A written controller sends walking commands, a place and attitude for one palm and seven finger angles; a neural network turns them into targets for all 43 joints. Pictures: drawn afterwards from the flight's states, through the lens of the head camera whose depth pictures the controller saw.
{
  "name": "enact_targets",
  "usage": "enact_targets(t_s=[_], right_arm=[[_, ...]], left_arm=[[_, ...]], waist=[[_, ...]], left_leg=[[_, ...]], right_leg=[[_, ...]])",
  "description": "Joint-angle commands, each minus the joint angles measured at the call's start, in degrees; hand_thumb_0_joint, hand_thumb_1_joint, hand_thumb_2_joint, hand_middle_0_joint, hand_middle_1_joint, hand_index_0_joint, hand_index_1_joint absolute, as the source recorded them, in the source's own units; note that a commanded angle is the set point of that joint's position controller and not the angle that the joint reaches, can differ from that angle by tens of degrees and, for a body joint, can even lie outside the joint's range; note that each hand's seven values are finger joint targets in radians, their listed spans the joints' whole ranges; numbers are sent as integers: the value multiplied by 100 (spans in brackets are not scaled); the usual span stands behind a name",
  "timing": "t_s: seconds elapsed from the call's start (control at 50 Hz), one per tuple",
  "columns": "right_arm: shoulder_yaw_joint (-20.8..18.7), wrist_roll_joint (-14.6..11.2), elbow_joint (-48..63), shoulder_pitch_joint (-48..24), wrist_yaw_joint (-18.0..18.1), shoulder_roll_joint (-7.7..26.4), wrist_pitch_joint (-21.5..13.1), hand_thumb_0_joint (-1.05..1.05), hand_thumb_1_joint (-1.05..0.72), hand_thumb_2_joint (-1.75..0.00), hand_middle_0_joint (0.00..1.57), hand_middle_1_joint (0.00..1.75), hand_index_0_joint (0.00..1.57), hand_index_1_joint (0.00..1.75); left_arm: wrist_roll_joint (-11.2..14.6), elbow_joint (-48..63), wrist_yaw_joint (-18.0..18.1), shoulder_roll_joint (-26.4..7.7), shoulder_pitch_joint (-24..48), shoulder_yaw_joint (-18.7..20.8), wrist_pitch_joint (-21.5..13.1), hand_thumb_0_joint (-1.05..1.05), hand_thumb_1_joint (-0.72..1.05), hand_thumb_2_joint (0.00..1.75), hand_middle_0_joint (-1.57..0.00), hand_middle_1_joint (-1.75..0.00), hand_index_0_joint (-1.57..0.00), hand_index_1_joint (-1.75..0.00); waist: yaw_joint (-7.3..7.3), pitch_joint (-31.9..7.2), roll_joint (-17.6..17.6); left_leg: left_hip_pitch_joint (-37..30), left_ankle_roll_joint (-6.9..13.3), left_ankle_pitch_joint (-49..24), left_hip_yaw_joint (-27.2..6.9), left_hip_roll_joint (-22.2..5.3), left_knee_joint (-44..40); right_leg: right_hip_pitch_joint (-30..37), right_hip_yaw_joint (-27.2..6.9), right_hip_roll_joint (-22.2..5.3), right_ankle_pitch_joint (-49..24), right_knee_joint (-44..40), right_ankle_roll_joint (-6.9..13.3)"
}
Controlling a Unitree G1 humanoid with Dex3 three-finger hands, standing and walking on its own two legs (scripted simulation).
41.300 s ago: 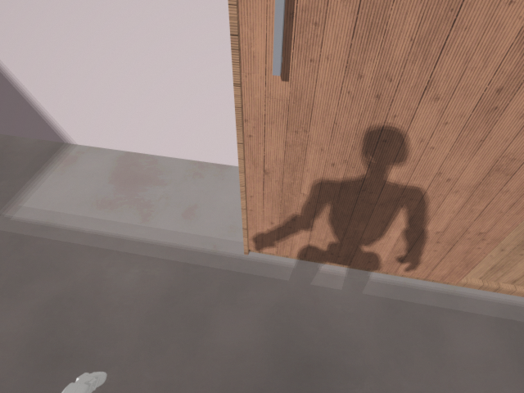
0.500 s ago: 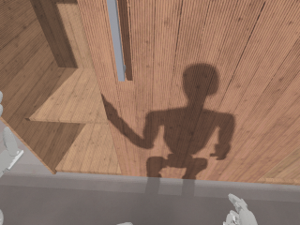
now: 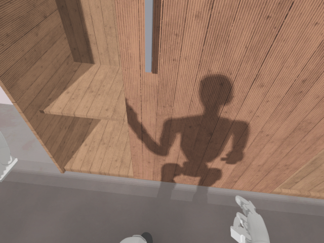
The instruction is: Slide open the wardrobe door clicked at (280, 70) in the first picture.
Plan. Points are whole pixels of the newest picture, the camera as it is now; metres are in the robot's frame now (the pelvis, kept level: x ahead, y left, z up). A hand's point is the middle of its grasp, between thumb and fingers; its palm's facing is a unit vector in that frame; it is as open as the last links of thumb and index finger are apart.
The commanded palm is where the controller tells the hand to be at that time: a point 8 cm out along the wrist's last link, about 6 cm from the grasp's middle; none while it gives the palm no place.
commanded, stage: stop stepping back and stand still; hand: left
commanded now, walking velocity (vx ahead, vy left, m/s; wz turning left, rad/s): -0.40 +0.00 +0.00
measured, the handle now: (149, 25) +0.57 +0.11 +0.26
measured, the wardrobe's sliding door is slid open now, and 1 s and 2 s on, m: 0.46 0.46 0.46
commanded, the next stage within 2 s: let the arm hang, fingers relaxed in 1.18 s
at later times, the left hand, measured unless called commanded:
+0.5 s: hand out of the picture +0.14 +0.30 +0.18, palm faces +0.41 -0.80 -0.44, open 7.4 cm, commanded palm +0.08 +0.33 +0.19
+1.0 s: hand out of the picture +0.17 +0.32 +0.16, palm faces +0.39 -0.81 -0.43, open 7.4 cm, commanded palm +0.10 +0.36 +0.19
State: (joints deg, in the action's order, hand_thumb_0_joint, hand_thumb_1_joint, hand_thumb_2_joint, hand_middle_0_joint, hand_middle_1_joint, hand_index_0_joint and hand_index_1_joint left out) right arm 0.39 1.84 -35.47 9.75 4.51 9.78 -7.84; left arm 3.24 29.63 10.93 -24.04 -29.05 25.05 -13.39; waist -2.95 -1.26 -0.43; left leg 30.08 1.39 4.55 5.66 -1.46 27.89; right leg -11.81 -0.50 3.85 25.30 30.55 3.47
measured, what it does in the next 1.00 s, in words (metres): steps on the spot: left foot, then right foot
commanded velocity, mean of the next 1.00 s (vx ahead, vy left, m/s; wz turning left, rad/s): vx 0.10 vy -0.04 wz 0.00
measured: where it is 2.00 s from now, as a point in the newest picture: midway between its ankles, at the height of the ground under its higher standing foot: outside the picture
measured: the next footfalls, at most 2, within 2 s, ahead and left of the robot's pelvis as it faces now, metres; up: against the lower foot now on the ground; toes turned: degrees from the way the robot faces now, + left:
left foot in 0.16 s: +0.00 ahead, +0.17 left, +0.00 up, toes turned +2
right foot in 0.42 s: -0.05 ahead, -0.04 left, +0.00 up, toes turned -4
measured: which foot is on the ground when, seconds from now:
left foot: up 0.00-0.14, down 0.16-1.00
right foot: down 0.00-0.18, up 0.20-0.40, down 0.42-1.00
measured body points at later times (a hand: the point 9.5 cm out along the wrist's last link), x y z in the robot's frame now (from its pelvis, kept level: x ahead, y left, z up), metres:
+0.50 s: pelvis -0.08 +0.04 +0.01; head -0.07 +0.06 +0.46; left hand +0.11 +0.34 +0.20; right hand +0.05 -0.21 -0.08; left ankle -0.03 +0.13 -0.69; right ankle -0.10 -0.05 -0.73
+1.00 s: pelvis -0.05 +0.06 +0.01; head -0.05 +0.07 +0.46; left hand +0.14 +0.36 +0.19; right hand +0.10 -0.17 -0.08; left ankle -0.04 +0.17 -0.72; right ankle -0.09 -0.04 -0.72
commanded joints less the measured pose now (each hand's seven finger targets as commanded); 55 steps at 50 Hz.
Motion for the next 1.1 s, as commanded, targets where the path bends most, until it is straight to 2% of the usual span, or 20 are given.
enact_targets(t_s=[0.0, 0.02, 0.08, 0.1, 0.14, 0.16, 0.18, 0.24, 0.36, 0.42, 0.46, 0.54, 0.56, 0.6, 0.64, 0.72, 0.8, 0.84, 0.94, 1.08], right_arm=[[-197, 138, 499, -577, 19, 722, -108, 0, -90, -90, 20, 30, 20, 30], [-177, 30, 534, -585, 39, 670, -90, 0, -90, -90, 20, 30, 20, 30], [-171, -65, 577, -616, 162, 800, -61, 0, -90, -90, 20, 30, 20, 30], [-185, -98, 608, -427, 175, 817, -44, 0, -90, -90, 20, 30, 20, 30], [-263, -195, 913, -374, 155, 1012, -156, 0, -90, -90, 20, 30, 20, 30], [-330, -262, 973, -345, 108, 1089, -210, 0, -90, -90, 20, 30, 20, 30], [-310, -175, 1109, -371, 145, 1041, -300, 0, -90, -90, 20, 30, 20, 30], [-263, -13, 901, -297, 85, 889, -364, 0, -90, -90, 20, 30, 20, 30], [-314, -9, 870, -275, 118, 1044, -110, 0, -90, -90, 20, 30, 20, 30], [-333, 23, 728, -232, 85, 981, 3, 0, -90, -90, 20, 30, 20, 30], [-302, -93, 598, -73, 46, 944, -114, 0, -90, -90, 20, 30, 20, 30], [-283, -138, 552, -197, 103, 953, -159, 0, -90, -90, 20, 30, 20, 30], [-290, -126, 568, -225, 130, 1008, -184, 0, -90, -90, 20, 30, 20, 30], [-292, -131, 769, -356, 175, 1186, -208, 0, -90, -90, 20, 30, 20, 30], [-202, -65, 733, -373, 138, 972, -229, 0, -90, -90, 20, 30, 20, 30], [-171, -59, 646, -217, 64, 881, -360, 0, -90, -90, 20, 30, 20, 30], [-278, -165, 569, -23, -16, 884, -322, 0, -90, -90, 20, 30, 20, 30], [-240, -188, 568, -96, -5, 857, -281, 0, -90, -90, 20, 30, 20, 30], [-191, -183, 714, -330, 96, 913, -180, 0, -90, -90, 20, 30, 20, 30], [-231, -155, 846, -360, 146, 950, -185, 0, -90, -90, 20, 30, 20, 30]], left_arm=[[-178, 836, 149, -1035, 1422, 177, -214, 0, 90, 90, -20, -30, -20, -30], [-169, 676, 61, -857, 1473, -16, -108, 0, 90, 90, -20, -30, -20, -30], [-208, 487, 12, -1025, 1159, 293, -32, 0, 90, 90, -20, -30, -20, -30], [-188, 468, -9, -903, 738, 320, -7, 0, 90, 90, -20, -30, -20, -30], [-99, 1126, -37, -972, 197, 464, -46, 0, 90, 90, -20, -30, -20, -30], [-17, 1229, -105, -926, 62, 456, -116, 0, 90, 90, -20, -30, -20, -30], [62, 1036, -61, -1081, -298, 739, -86, 0, 90, 90, -20, -30, -20, -30], [-2, 1824, -74, -1176, -176, 746, -147, 0, 90, 90, -20, -30, -20, -30], [-91, 976, -2, -1024, 3, 518, 140, 0, 90, 90, -20, -30, -20, -30], [-62, 1040, 16, -1223, 799, 582, 125, 0, 90, 90, -20, -30, -20, -30], [-26, 644, 24, -906, 733, 407, 93, 0, 90, 90, -20, -30, -20, -30], [-95, 634, 27, -832, 814, 240, 80, 0, 90, 90, -20, -30, -20, -30], [-94, 734, 17, -893, 828, 285, 43, 0, 90, 90, -20, -30, -20, -30], [-70, 1066, -2, -963, 714, 439, -51, 0, 90, 90, -20, -30, -20, -30], [-103, 1360, -45, -1159, 653, 604, -112, 0, 90, 90, -20, -30, -20, -30], [-121, 1185, -10, -1083, 214, 700, -114, 0, 90, 90, -20, -30, -20, -30], [12, 415, -53, -768, -68, 464, 6, 0, 90, 90, -20, -30, -20, -30], [12, 509, -51, -835, 264, 417, -9, 0, 90, 90, -20, -30, -20, -30], [-43, 608, -93, -917, 362, 420, 4, 0, 90, 90, -20, -30, -20, -30], [-54, 848, -52, -979, 298, 478, 4, 0, 90, 90, -20, -30, -20, -30]], waist=[[192, -11, 1104], [262, -121, 1331], [315, -251, 590], [338, -502, 70], [130, -1015, -1155], [151, -987, -1060], [157, -929, -962], [255, -829, -1327], [315, -338, -885], [307, 64, 1137], [349, -20, 876], [402, 77, 324], [409, 150, -8], [337, 217, -1332], [337, 240, -1599], [211, -186, -966], [386, -580, 682], [417, -558, 491], [273, -586, -176], [232, -706, -389]], left_leg=[[-917, -452, 2190, -753, 113, 2947], [-601, -387, 1990, -727, 93, 2815], [-1098, -292, 1323, -407, 58, 1076], [-1571, -228, 323, -322, 49, 209], [-2123, 174, -1448, -1424, -1120, -629], [-1975, 176, -74, -1586, -1283, -1063], [-2247, 243, -985, -2197, -1345, -1169], [-1912, 155, 698, -2032, -1434, -1666], [-541, -244, 3542, -859, -527, -1285], [-206, -275, 1792, -346, -22, 2626], [104, -204, 1875, -542, -183, 2758], [-1526, -72, 1574, -52, -120, 755], [-1729, 47, 1809, -367, -238, 270], [-1745, 463, 2259, -2054, -1237, -944], [-989, 599, 3412, -2690, -1487, -1863], [-1233, 341, 1002, -1374, -1038, -779], [-1215, -109, 550, -432, -189, 867], [-1381, -121, 443, -443, -156, 742], [-1940, 96, -896, -889, -607, -123], [-1894, 51, -721, -797, -500, -220]], right_leg=[[-1866, -2170, -2521, -1982, -2040, 922], [-1126, -1599, -2151, -3006, -1542, 709], [-446, -760, -1705, -4459, -503, 311], [-320, -553, -1413, -4099, -131, 89], [-504, -99, -449, -1364, 360, -425], [-460, -113, -222, -161, 512, -427], [-929, 38, -57, -315, 662, -451], [-715, -202, -281, -2, 1470, -423], [851, 439, -127, 198, -689, 55], [-643, -2519, -2381, 1530, -2254, 1171], [-109, -1792, -2051, 269, -1768, 983], [-791, -793, -1537, 198, -1045, 505], [-1009, -603, -1279, 390, -663, 341], [-1315, 162, -408, 79, 650, -171], [-810, 176, -241, 290, 1457, -286], [146, 284, -372, -637, -270, -267], [222, -1360, -1479, -2686, -854, 255], [137, -1170, -1539, -3197, -756, 239], [63, -256, -735, -2652, -356, -263], [321, -336, -691, -2601, -591, -242]])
